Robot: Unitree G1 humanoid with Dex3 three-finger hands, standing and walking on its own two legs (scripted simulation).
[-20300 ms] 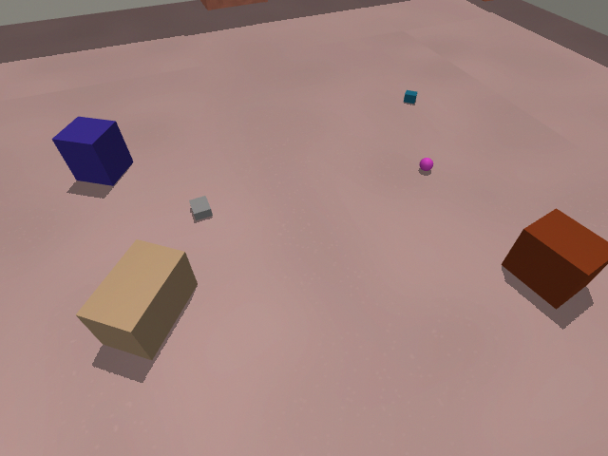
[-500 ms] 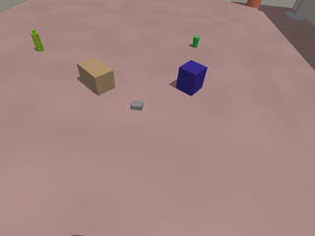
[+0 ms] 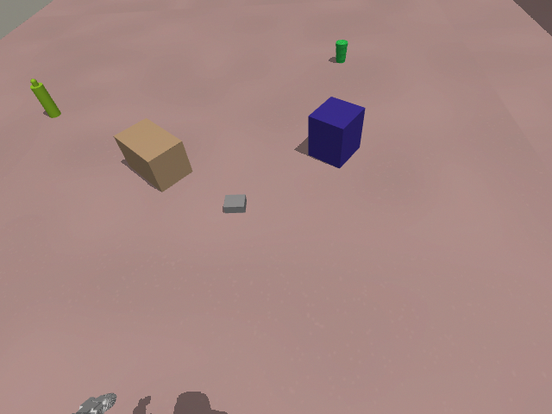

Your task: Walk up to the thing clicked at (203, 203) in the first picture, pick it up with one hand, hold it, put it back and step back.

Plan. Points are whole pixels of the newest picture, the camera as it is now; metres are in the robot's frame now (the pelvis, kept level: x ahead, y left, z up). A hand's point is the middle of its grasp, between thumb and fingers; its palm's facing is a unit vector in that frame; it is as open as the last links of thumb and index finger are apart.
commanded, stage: walk up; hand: left
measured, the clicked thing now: (235, 203) +1.16 +0.31 -0.74
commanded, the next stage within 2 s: none
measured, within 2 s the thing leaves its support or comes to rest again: neither
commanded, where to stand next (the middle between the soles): +0.75 +0.01 m, yaw +2 degrees
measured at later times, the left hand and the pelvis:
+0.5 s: hand (136, 356) +0.26 +0.29 -0.16, palm faces -0.03 -0.95 -0.32, open 7.4 cm; pelvis +0.24 +0.03 +0.00, yaw +1 degrees
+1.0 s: hand (181, 252) +0.46 +0.24 -0.11, palm faces +0.03 -0.90 -0.43, open 7.4 cm; pelvis +0.42 -0.04 +0.00, yaw +1 degrees
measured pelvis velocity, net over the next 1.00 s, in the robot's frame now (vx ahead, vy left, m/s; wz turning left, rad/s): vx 0.42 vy -0.04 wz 0.01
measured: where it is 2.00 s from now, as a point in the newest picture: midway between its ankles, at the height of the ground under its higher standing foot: (298, 288)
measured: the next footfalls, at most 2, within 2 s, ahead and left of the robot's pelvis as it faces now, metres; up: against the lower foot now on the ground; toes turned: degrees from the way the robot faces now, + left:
left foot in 0.34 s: +0.33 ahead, +0.14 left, +0.00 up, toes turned +7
right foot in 0.80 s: +0.51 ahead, -0.15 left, +0.00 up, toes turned -4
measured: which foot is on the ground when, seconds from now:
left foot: up 0.00-0.32, down 0.34-0.82, up 0.84-1.00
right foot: down 0.00-0.36, up 0.38-0.78, down 0.80-1.00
